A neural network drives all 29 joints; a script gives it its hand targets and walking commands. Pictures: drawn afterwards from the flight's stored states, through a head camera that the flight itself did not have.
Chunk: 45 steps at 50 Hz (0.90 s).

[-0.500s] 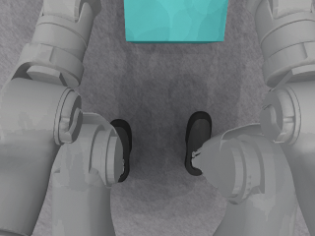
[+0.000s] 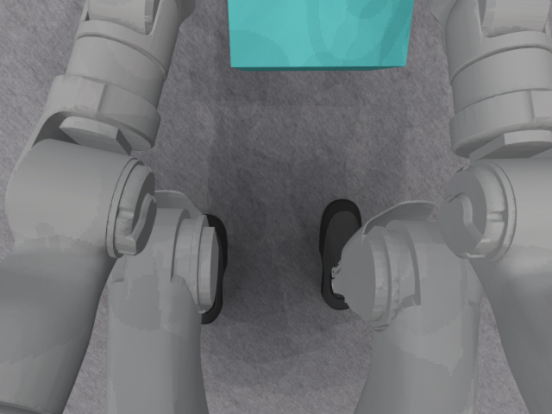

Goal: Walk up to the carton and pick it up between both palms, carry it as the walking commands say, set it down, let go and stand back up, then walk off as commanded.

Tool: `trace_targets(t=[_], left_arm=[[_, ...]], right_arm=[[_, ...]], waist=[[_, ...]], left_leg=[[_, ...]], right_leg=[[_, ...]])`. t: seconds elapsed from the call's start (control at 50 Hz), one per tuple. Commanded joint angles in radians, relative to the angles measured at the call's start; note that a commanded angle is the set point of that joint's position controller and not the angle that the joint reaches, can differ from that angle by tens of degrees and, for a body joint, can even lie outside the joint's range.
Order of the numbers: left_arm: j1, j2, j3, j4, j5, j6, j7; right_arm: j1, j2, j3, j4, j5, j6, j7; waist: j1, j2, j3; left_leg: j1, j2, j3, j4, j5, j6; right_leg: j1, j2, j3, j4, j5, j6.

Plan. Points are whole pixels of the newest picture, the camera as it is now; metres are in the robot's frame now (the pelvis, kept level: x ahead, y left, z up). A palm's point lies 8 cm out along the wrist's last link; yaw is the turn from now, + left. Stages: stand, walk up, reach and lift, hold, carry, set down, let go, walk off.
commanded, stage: reach and lift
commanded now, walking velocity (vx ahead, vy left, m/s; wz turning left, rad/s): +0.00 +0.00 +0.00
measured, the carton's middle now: out of the picture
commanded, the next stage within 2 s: none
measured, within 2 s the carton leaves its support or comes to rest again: neither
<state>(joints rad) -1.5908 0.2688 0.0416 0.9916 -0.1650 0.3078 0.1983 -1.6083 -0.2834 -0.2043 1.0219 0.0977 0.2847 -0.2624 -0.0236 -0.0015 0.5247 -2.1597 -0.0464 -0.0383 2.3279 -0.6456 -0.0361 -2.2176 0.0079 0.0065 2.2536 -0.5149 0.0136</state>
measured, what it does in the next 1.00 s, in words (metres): rises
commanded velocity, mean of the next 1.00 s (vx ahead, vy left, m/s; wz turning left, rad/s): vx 0.00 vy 0.00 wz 0.00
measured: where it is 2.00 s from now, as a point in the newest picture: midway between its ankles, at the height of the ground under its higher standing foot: (271, 278)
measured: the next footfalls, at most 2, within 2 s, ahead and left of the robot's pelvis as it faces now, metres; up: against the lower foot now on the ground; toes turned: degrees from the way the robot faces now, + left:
none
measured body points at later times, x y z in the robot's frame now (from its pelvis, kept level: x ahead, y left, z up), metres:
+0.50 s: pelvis -0.01 +0.01 +0.03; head +0.34 +0.01 +0.30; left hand +0.58 +0.11 -0.08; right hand +0.56 -0.16 -0.08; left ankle +0.11 +0.12 -0.31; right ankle +0.14 -0.12 -0.31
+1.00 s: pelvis -0.02 +0.01 +0.07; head +0.31 +0.00 +0.37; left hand +0.56 +0.10 -0.01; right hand +0.53 -0.16 -0.02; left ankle +0.11 +0.13 -0.31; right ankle +0.14 -0.12 -0.31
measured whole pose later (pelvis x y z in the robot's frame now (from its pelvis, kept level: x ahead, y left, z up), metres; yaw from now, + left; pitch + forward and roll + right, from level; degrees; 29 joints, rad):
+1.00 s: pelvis -0.02 +0.01 +0.07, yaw -1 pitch +20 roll -1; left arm -1.51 0.14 0.18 0.88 0.02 0.41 0.36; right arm -1.40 -0.16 -0.27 0.79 0.09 0.38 -0.38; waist -0.02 0.00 0.52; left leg -1.85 -0.05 -0.05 2.13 -0.63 -0.03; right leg -1.90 0.03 0.01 2.05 -0.50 0.03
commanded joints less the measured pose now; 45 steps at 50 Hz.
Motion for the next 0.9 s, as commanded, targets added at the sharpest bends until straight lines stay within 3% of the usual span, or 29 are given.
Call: trace_targets(t=[0.0,0.02,0.04,0.06,0.08,0.1,0.12,0.16,0.18,0.2,0.24,0.26,0.28,0.3,0.32,0.38,0.4,0.48,0.52,0.54,0.58,0.6,0.62,0.68,0.74,0.78,0.8,0.86,0.88], left_arm=[[-0.675,-1.182,-0.150,-0.326,-0.037,-0.045,-0.354],[-0.702,-1.200,-0.150,-0.323,-0.027,-0.032,-0.359],[-0.699,-1.192,-0.130,-0.303,-0.006,-0.032,-0.359],[-0.742,-1.231,-0.240,-0.484,-0.074,-0.043,-0.346],[-0.769,-1.220,-0.223,-0.441,-0.080,-0.036,-0.344],[-0.791,-1.250,-0.302,-0.562,-0.103,-0.038,-0.335],[-0.797,-1.249,-0.291,-0.561,-0.112,-0.033,-0.327],[-0.782,-1.224,-0.264,-0.571,-0.086,-0.024,-0.325],[-0.678,-1.210,-0.228,-0.431,-0.041,-0.003,-0.326],[-0.713,-1.258,-0.243,-0.518,-0.068,-0.002,-0.329],[-0.659,-1.281,-0.246,-0.452,-0.046,-0.006,-0.336],[-0.688,-1.223,-0.158,-0.388,0.019,-0.005,-0.331],[-0.670,-1.204,-0.148,-0.370,0.030,-0.006,-0.342],[-0.622,-1.255,-0.135,-0.339,0.028,0.002,-0.347],[-0.659,-1.273,-0.202,-0.389,-0.006,0.006,-0.352],[-0.609,-1.276,-0.142,-0.305,0.047,0.010,-0.344],[-0.597,-1.343,-0.199,-0.436,-0.004,0.001,-0.341],[-0.638,-1.343,-0.267,-0.446,-0.024,0.029,-0.322],[-0.664,-1.299,-0.254,-0.461,-0.015,0.034,-0.311],[-0.595,-1.347,-0.209,-0.376,0.013,0.045,-0.317],[-0.492,-1.344,-0.181,-0.288,0.050,0.054,-0.327],[-0.511,-1.390,-0.200,-0.331,0.043,0.059,-0.323],[-0.564,-1.359,-0.183,-0.332,0.020,0.043,-0.317],[-0.567,-1.365,-0.222,-0.393,-0.014,0.042,-0.311],[-0.489,-1.443,-0.212,-0.329,0.009,0.065,-0.316],[-0.439,-1.361,-0.140,-0.235,0.078,0.063,-0.323],[-0.536,-1.384,-0.186,-0.407,0.018,0.044,-0.318],[-0.450,-1.382,-0.114,-0.247,0.074,0.051,-0.334],[-0.468,-1.388,-0.182,-0.349,0.042,0.048,-0.335]], right_arm=[[-0.552,1.136,0.197,-0.138,0.050,0.014,0.451],[-0.634,1.141,0.212,-0.237,0.052,0.003,0.454],[-0.598,1.155,0.185,-0.167,0.051,0.018,0.456],[-0.597,1.186,0.270,-0.291,0.095,0.013,0.458],[-0.627,1.155,0.252,-0.309,0.065,0.017,0.455],[-0.612,1.212,0.321,-0.375,0.134,0.014,0.450],[-0.577,1.222,0.305,-0.333,0.116,0.034,0.450],[-0.621,1.223,0.323,-0.381,0.131,0.045,0.451],[-0.602,1.226,0.278,-0.360,0.112,0.040,0.451],[-0.611,1.225,0.295,-0.410,0.087,0.051,0.447],[-0.514,1.265,0.294,-0.329,0.067,0.052,0.442],[-0.519,1.265,0.232,-0.217,0.040,0.066,0.448],[-0.508,1.254,0.220,-0.212,0.006,0.067,0.452],[-0.529,1.239,0.256,-0.277,0.019,0.061,0.450],[-0.522,1.231,0.271,-0.308,0.012,0.058,0.449],[-0.616,1.176,0.255,-0.343,0.024,0.041,0.456],[-0.654,1.239,0.342,-0.500,0.080,0.036,0.453],[-0.607,1.200,0.366,-0.442,0.086,0.057,0.443],[-0.629,1.236,0.375,-0.482,0.101,0.063,0.435],[-0.614,1.212,0.307,-0.418,0.071,0.070,0.436],[-0.654,1.220,0.352,-0.474,0.067,0.067,0.437],[-0.755,1.193,0.415,-0.586,0.106,0.055,0.435],[-0.663,1.186,0.364,-0.480,0.075,0.065,0.437],[-0.703,1.214,0.413,-0.587,0.120,0.065,0.418],[-0.686,1.169,0.385,-0.569,0.084,0.067,0.419],[-0.638,1.213,0.375,-0.477,0.057,0.078,0.427],[-0.691,1.249,0.451,-0.576,0.090,0.078,0.424],[-0.573,1.236,0.357,-0.441,0.024,0.079,0.420],[-0.581,1.283,0.409,-0.492,0.058,0.088,0.418]], waist=[[-0.059,0.067,-1.757],[-0.053,0.044,-1.839],[-0.025,0.078,-1.795],[-0.048,0.062,-2.037],[-0.087,0.062,-2.083],[-0.026,0.117,-2.329],[-0.083,0.059,-2.286],[-0.020,0.059,-2.314],[-0.008,0.057,-2.193],[-0.056,0.055,-2.313],[-0.050,0.078,-2.252],[0.012,0.100,-2.091],[0.001,0.048,-2.036],[0.003,0.013,-2.085],[-0.043,0.048,-2.132],[-0.007,0.068,-2.046],[0.014,0.062,-2.334],[-0.055,0.070,-2.410],[0.012,0.099,-2.411],[-0.018,0.112,-2.298],[0.012,0.052,-2.255],[0.031,0.089,-2.350],[0.001,0.070,-2.269],[0.013,0.035,-2.410],[-0.024,0.074,-2.396],[0.038,0.058,-2.216],[0.044,-0.003,-2.394],[0.024,-0.006,-2.204],[0.036,0.007,-2.334]], left_leg=[[0.536,-0.091,0.116,-0.288,0.338,0.022],[0.595,-0.102,0.107,-0.311,0.311,0.032],[0.575,-0.103,0.121,-0.321,0.303,0.026],[0.732,-0.105,0.099,-0.309,0.399,0.024],[0.766,-0.100,0.098,-0.306,0.439,0.017],[0.908,-0.101,0.107,-0.304,0.559,0.011],[0.863,-0.101,0.112,-0.300,0.532,0.002],[0.855,-0.108,0.126,-0.312,0.519,0.013],[0.799,-0.096,0.095,-0.343,0.494,0.022],[0.841,-0.119,0.105,-0.329,0.495,0.016],[0.793,-0.108,0.125,-0.340,0.488,0.009],[0.681,-0.108,0.128,-0.374,0.387,0.023],[0.661,-0.101,0.117,-0.393,0.359,0.023],[0.662,-0.099,0.128,-0.380,0.344,0.021],[0.705,-0.098,0.127,-0.387,0.379,0.015],[0.724,-0.107,0.110,-0.407,0.410,0.017],[0.894,-0.120,0.110,-0.406,0.500,0.026],[0.970,-0.108,0.095,-0.417,0.500,0.007],[1.005,-0.121,0.098,-0.435,0.497,0.013],[0.958,-0.118,0.077,-0.462,0.438,0.017],[0.911,-0.118,0.095,-0.474,0.433,0.022],[0.977,-0.130,0.104,-0.459,0.479,0.021],[0.901,-0.126,0.092,-0.467,0.419,0.021],[1.038,-0.127,0.092,-0.476,0.487,0.029],[1.056,-0.133,0.064,-0.502,0.491,0.017],[0.917,-0.123,0.096,-0.498,0.402,0.027],[0.984,-0.137,0.086,-0.502,0.467,0.039],[0.833,-0.130,0.104,-0.523,0.396,0.029],[0.922,-0.137,0.098,-0.526,0.460,0.032]], right_leg=[[0.784,0.109,-0.077,-0.202,0.293,-0.034],[0.800,0.127,-0.097,-0.213,0.267,-0.035],[0.760,0.116,-0.094,-0.218,0.255,-0.031],[0.872,0.117,-0.110,-0.178,0.341,-0.033],[0.845,0.112,-0.131,-0.180,0.358,-0.027],[0.979,0.118,-0.107,-0.170,0.491,-0.032],[0.969,0.122,-0.106,-0.205,0.458,-0.035],[0.989,0.127,-0.103,-0.212,0.451,-0.024],[0.887,0.130,-0.116,-0.209,0.420,-0.013],[0.966,0.123,-0.097,-0.230,0.415,-0.027],[0.931,0.130,-0.104,-0.237,0.424,-0.024],[0.823,0.130,-0.103,-0.254,0.316,-0.014],[0.837,0.131,-0.101,-0.255,0.309,-0.022],[0.901,0.137,-0.093,-0.276,0.289,-0.012],[0.903,0.133,-0.110,-0.279,0.319,-0.015],[0.781,0.136,-0.099,-0.294,0.308,-0.019],[0.927,0.141,-0.116,-0.278,0.382,-0.003],[0.967,0.134,-0.127,-0.296,0.396,-0.021],[0.942,0.147,-0.114,-0.312,0.392,-0.019],[0.862,0.144,-0.122,-0.322,0.311,-0.016],[0.886,0.145,-0.123,-0.346,0.321,-0.010],[0.941,0.153,-0.113,-0.356,0.356,-0.009],[0.898,0.150,-0.105,-0.353,0.304,-0.013],[0.984,0.158,-0.111,-0.374,0.355,0.002],[0.985,0.154,-0.124,-0.372,0.370,-0.013],[0.910,0.143,-0.097,-0.402,0.283,-0.008],[1.030,0.158,-0.096,-0.394,0.351,0.000],[1.009,0.150,-0.085,-0.433,0.308,-0.004],[1.078,0.157,-0.078,-0.424,0.385,-0.008]])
